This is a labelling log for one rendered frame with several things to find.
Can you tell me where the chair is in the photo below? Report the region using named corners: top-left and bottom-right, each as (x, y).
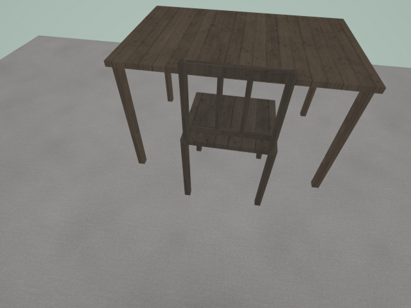
top-left (178, 59), bottom-right (298, 206)

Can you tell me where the table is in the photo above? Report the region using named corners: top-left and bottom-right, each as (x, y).
top-left (104, 6), bottom-right (386, 188)

